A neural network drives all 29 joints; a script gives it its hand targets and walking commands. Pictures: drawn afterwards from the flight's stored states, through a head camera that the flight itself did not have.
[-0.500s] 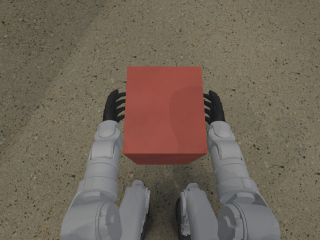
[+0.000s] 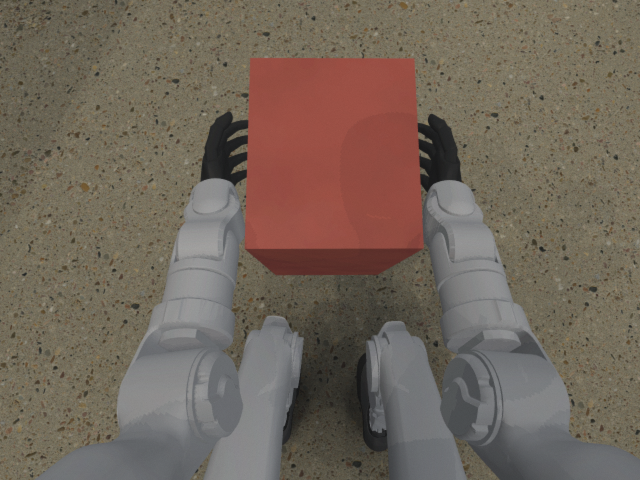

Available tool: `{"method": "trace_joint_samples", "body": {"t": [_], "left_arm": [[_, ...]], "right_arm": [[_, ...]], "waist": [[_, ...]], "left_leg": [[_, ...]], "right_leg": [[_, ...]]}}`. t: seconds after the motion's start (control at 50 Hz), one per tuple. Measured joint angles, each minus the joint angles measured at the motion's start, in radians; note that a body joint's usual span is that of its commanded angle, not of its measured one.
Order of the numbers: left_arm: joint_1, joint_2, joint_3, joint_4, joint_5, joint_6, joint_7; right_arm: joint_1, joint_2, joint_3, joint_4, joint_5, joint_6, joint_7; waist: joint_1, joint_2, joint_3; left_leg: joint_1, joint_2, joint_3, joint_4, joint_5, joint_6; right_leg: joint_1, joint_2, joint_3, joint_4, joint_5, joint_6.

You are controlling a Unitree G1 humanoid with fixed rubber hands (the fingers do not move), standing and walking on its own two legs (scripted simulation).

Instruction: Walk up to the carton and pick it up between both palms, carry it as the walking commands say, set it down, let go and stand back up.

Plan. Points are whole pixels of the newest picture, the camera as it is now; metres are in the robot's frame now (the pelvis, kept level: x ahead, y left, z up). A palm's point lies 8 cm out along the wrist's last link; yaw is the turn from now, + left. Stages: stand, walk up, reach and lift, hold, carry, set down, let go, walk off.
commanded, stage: set down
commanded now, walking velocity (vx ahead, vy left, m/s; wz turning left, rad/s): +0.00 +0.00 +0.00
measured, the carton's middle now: (328, 192) +0.47 +0.02 -0.15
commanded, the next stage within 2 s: none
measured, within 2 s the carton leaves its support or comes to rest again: neither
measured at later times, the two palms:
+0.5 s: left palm (234, 180) +0.49 +0.16 -0.16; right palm (420, 181) +0.50 -0.11 -0.16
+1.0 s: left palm (248, 183) +0.52 +0.16 -0.26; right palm (403, 185) +0.53 -0.11 -0.26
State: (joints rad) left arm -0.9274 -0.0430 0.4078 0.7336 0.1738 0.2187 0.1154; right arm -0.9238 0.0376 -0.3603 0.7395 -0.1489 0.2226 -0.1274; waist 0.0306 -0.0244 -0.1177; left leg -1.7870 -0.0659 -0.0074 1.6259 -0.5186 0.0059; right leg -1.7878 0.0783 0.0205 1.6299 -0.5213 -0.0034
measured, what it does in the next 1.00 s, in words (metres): lowers itself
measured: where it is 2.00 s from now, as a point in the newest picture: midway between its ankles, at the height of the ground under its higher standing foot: (327, 415)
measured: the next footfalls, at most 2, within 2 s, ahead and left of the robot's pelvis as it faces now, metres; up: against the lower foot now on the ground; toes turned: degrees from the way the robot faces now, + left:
none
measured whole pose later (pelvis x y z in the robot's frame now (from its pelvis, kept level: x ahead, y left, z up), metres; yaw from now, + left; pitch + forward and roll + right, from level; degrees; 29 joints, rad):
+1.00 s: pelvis -0.03 +0.00 -0.11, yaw +0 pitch +31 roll +0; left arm -1.45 0.15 0.35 0.73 0.08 0.28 0.15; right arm -1.44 -0.16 -0.30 0.73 -0.05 0.28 -0.16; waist 0.04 -0.02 0.51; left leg -2.00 -0.08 0.00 2.02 -0.57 0.00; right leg -2.00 0.09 0.00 2.02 -0.57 0.01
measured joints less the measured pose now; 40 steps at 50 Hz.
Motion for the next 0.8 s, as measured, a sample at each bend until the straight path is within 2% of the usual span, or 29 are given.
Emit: {"method": "trace_joint_samples", "body": {"t": [0.6, 0.8], "left_arm": [[-0.252, 0.077, 0.025, 0.043, -0.008, 0.059, 0.003], [-0.326, 0.112, -0.001, 0.038, -0.029, 0.061, 0.01]], "right_arm": [[-0.247, -0.073, -0.011, 0.042, 0.008, 0.054, -0.013], [-0.324, -0.105, 0.008, 0.037, 0.027, 0.057, -0.019]], "waist": [[0.003, 0.0, 0.114], [0.0, 0.001, 0.216]], "left_leg": [[-0.289, -0.006, 0.003, 0.237, -0.021, -0.008], [-0.336, -0.008, 0.007, 0.311, -0.034, -0.007]], "right_leg": [[-0.288, 0.007, -0.015, 0.235, -0.021, 0.003], [-0.334, 0.009, -0.017, 0.308, -0.034, 0.008]]}}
